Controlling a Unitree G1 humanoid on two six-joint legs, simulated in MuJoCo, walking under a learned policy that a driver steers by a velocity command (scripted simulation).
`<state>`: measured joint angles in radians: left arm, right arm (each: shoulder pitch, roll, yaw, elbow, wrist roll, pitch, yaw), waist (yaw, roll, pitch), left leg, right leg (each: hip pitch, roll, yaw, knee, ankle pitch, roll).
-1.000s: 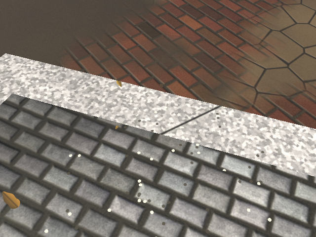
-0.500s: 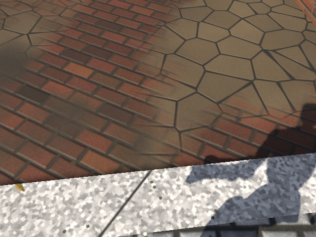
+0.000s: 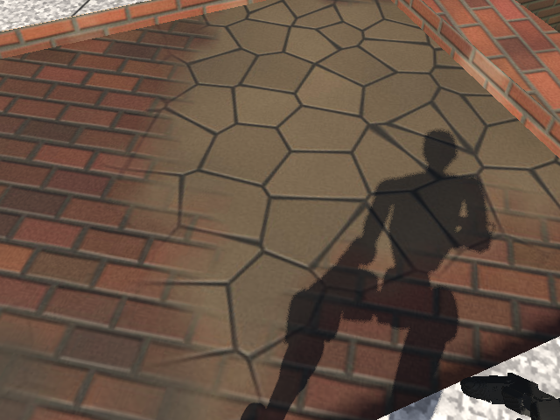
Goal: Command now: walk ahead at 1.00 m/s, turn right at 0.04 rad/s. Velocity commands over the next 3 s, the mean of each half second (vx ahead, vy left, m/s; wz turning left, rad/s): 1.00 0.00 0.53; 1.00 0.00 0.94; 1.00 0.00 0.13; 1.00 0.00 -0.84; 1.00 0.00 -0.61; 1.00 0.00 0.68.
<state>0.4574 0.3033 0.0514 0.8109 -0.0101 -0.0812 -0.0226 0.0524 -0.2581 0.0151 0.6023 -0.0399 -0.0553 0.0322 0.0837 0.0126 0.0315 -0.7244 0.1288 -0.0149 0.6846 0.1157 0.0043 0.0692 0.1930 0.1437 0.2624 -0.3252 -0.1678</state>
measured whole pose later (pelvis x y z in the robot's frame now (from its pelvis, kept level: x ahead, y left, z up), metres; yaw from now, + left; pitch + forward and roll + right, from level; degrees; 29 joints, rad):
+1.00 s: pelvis +0.89 +0.25 -0.15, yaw +47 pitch +0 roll +0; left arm 0.36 0.25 0.01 0.83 0.04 -0.08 0.01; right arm 0.12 -0.34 -0.05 0.71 -0.03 0.00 0.02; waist 0.04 0.02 0.07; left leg -0.45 -0.17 0.10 0.76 -0.33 0.22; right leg -0.28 -0.04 -0.01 1.48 -0.42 0.04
